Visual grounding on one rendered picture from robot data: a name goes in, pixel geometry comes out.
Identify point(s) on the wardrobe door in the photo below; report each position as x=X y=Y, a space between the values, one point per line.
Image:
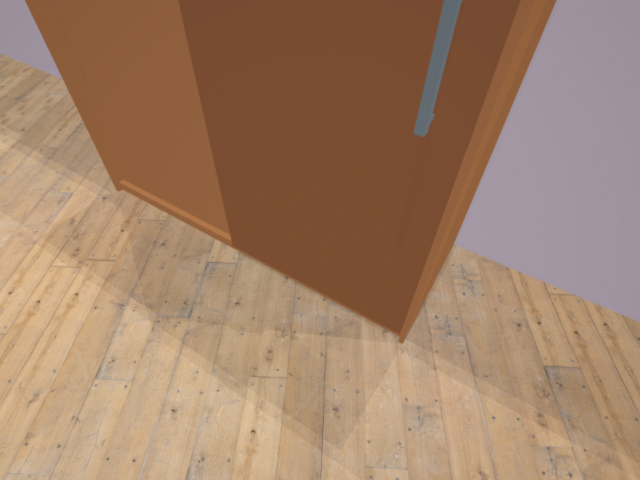
x=310 y=108
x=132 y=60

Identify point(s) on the handle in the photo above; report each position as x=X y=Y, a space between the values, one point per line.
x=446 y=26

